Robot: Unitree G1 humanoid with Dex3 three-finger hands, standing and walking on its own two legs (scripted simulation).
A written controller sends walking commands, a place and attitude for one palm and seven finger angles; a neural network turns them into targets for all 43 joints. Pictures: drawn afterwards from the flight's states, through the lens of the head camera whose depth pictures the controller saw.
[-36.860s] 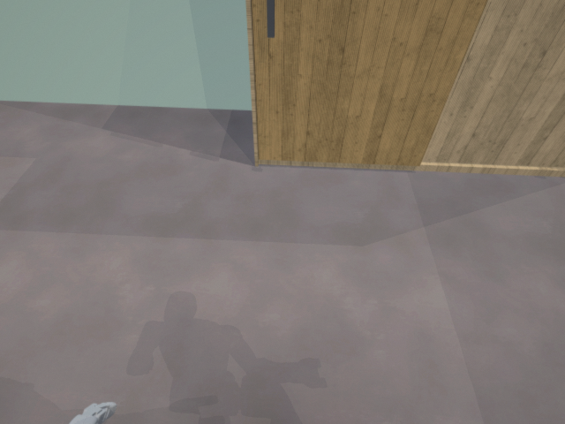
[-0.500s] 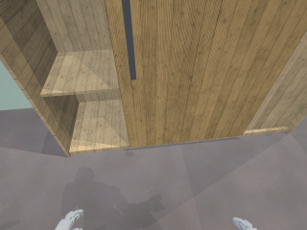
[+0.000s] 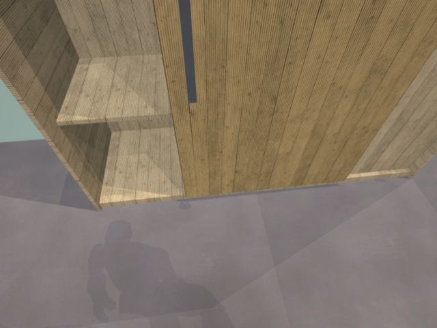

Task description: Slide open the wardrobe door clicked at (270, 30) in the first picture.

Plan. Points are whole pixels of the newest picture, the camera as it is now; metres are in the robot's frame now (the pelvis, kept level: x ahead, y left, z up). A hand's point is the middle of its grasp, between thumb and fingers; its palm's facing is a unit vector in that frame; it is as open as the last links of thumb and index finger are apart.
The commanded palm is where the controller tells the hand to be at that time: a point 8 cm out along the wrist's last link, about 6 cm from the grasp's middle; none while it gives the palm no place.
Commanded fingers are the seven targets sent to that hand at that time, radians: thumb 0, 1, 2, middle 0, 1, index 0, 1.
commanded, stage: let the arm hang, fingers relaxed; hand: left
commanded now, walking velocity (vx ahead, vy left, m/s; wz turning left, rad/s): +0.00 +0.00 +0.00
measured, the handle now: (187, 44) +0.77 +0.13 +0.11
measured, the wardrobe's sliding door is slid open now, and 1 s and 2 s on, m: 0.44 0.44 0.44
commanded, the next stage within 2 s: look to check the result in 0.36 s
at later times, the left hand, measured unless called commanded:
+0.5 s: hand out of the picture +0.05 +0.18 -0.18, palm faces -0.04 -0.98 -0.20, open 7.3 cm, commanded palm none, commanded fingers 0.00 0.90 0.90 -0.20 -0.30 -0.20 -0.30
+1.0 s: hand out of the picture +0.06 +0.18 -0.18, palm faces -0.04 -0.98 -0.18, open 7.4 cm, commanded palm none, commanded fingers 0.00 0.90 0.90 -0.20 -0.30 -0.20 -0.30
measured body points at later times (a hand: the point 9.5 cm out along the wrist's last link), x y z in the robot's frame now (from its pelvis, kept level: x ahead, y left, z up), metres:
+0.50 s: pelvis +0.03 +0.01 +0.00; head +0.05 +0.01 +0.45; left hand +0.06 +0.24 -0.16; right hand +0.05 -0.23 -0.15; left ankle +0.03 +0.08 -0.74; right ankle +0.02 -0.13 -0.74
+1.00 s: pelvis +0.04 +0.01 +0.00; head +0.06 +0.02 +0.45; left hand +0.06 +0.23 -0.16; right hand +0.05 -0.22 -0.15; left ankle +0.03 +0.08 -0.74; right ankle +0.02 -0.13 -0.74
